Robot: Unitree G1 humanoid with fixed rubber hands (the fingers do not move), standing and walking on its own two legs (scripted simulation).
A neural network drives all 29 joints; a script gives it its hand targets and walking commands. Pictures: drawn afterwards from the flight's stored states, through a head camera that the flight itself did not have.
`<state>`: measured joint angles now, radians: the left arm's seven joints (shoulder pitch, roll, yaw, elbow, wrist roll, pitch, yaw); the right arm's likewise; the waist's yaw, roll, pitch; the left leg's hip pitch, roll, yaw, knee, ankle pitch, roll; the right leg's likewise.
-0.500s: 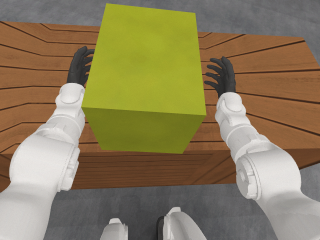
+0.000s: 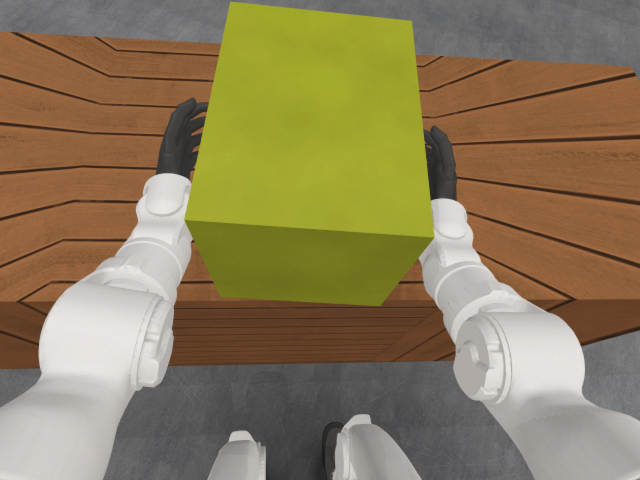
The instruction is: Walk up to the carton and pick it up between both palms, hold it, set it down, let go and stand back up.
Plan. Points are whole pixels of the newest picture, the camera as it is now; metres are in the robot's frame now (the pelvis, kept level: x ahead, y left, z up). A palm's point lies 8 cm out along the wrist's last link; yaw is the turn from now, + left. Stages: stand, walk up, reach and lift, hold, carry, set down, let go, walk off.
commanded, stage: reach and lift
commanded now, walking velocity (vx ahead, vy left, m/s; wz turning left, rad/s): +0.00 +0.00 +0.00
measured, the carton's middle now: (311, 166) +0.51 -0.02 +0.01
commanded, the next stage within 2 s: none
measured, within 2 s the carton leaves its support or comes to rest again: neither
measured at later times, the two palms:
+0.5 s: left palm (179, 172) +0.48 +0.14 +0.04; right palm (440, 200) +0.44 -0.18 +0.03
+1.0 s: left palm (180, 173) +0.48 +0.14 +0.04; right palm (439, 201) +0.44 -0.17 +0.03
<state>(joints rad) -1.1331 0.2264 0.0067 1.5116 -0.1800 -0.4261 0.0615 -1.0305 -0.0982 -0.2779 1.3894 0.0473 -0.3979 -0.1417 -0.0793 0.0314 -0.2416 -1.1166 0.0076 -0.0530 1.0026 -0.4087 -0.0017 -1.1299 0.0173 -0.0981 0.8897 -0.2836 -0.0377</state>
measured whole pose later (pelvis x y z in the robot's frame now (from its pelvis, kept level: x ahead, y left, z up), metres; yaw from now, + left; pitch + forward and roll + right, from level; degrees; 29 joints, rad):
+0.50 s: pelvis +0.03 +0.02 +0.04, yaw +0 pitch +26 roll -3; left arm -1.02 0.14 0.37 1.56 0.15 -0.62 0.09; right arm -0.87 -0.04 -0.68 1.30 -0.41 -0.55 -0.07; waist -0.07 0.07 -0.16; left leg -0.88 0.00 -0.03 0.77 -0.35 0.03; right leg -0.88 0.02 -0.08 0.64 -0.22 -0.01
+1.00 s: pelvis +0.03 +0.02 +0.05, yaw -2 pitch +28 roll -4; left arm -0.99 0.11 0.33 1.54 0.14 -0.67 0.12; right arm -0.86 -0.08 -0.63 1.36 -0.37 -0.67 -0.09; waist -0.04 0.08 -0.16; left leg -0.86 0.02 -0.01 0.69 -0.31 0.03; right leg -0.85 0.03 -0.07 0.51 -0.15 0.00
